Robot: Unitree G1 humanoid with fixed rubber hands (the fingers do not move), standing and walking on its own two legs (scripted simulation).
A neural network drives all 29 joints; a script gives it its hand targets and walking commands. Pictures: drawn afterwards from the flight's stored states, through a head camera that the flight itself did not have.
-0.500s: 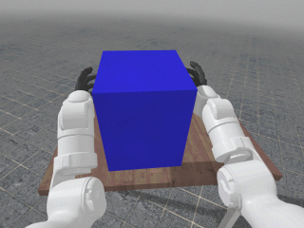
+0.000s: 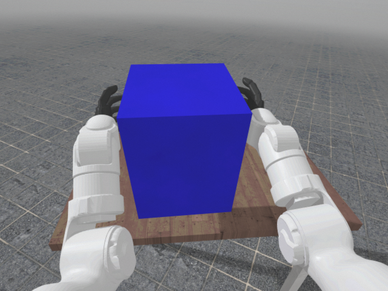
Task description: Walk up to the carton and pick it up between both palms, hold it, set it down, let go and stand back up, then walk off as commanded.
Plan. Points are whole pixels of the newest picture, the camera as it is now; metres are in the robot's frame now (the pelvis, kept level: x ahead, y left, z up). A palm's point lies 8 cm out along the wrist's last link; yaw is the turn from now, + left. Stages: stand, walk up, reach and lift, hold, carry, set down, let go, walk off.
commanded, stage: hold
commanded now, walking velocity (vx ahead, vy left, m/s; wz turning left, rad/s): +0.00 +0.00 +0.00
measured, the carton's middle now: (182, 139) +0.38 +0.01 +0.19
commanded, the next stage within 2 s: none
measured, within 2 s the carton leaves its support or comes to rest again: neither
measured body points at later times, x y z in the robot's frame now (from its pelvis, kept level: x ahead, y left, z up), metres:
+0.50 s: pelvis +0.00 +0.00 +0.00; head -0.08 +0.02 +0.44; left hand +0.38 +0.16 +0.25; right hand +0.39 -0.13 +0.26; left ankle +0.02 +0.14 -0.75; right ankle +0.02 -0.10 -0.75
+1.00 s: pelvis +0.00 +0.00 +0.00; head -0.08 +0.02 +0.44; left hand +0.38 +0.16 +0.25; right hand +0.39 -0.13 +0.26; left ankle +0.02 +0.14 -0.75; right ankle +0.02 -0.10 -0.75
